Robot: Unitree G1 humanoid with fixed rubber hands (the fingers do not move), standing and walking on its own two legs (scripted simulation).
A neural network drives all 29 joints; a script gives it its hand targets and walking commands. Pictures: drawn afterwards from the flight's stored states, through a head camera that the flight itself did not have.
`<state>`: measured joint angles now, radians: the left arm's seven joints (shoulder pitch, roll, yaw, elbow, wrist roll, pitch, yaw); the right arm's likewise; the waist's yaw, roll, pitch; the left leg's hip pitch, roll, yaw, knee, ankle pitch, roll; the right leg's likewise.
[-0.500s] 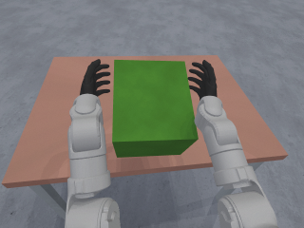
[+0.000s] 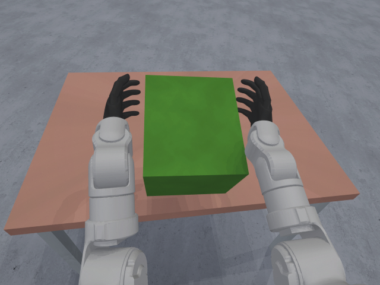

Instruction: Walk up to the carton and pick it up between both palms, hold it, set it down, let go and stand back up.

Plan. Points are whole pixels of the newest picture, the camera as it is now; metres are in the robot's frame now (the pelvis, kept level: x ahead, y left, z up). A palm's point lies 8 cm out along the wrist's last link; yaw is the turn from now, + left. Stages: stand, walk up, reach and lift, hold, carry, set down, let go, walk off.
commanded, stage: hold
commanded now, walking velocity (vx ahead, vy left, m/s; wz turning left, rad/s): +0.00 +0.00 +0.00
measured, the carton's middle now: (188, 138) +0.39 +0.00 +0.10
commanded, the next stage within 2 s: set down in 0.06 s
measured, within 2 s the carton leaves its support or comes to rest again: neither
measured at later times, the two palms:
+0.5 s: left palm (114, 128) +0.36 +0.15 +0.15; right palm (248, 126) +0.38 -0.12 +0.15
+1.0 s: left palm (119, 132) +0.38 +0.15 +0.12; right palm (244, 131) +0.39 -0.12 +0.12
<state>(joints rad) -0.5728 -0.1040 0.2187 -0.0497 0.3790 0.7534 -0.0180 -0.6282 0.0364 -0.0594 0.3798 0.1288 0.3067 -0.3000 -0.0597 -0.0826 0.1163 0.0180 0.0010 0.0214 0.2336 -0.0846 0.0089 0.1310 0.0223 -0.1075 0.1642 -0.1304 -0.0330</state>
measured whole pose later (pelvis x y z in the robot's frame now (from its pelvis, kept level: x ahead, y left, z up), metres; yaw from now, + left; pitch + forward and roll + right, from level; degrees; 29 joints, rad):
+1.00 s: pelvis +0.03 +0.00 +0.00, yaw -1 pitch -6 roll +0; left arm -0.42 -0.14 0.26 0.10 0.34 0.31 -0.03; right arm -0.47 0.07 -0.04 0.46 0.07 -0.09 -0.28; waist 0.01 -0.07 0.14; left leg 0.04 -0.01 0.04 0.16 -0.09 0.01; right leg 0.14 0.02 -0.08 0.10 -0.13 -0.02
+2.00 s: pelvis +0.03 +0.01 +0.00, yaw +0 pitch +3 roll +0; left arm -0.62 -0.14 0.52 0.65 0.45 0.02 -0.04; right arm -0.60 0.20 -0.40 0.76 -0.31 -0.18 -0.18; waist 0.04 -0.03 0.01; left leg -0.14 -0.02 0.02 0.13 -0.04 0.02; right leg -0.03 0.01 -0.08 0.06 -0.08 -0.02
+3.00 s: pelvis +0.03 +0.01 +0.00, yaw -1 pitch +15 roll +0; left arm -0.74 -0.16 0.72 0.83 0.60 -0.19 -0.02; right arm -0.63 0.26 -0.59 0.78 -0.55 -0.30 -0.16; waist 0.04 -0.03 -0.09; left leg -0.39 -0.01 0.03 0.14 -0.01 0.02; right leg -0.30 0.02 -0.05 0.10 -0.07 -0.02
